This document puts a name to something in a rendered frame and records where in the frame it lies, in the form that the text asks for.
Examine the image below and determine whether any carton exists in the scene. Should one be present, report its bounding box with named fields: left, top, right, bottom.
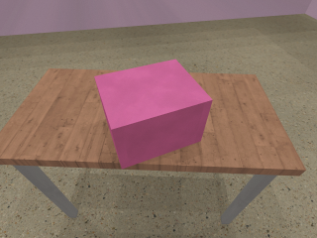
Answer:
left=94, top=59, right=213, bottom=169

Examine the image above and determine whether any table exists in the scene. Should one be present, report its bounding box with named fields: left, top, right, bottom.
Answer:
left=0, top=68, right=306, bottom=224

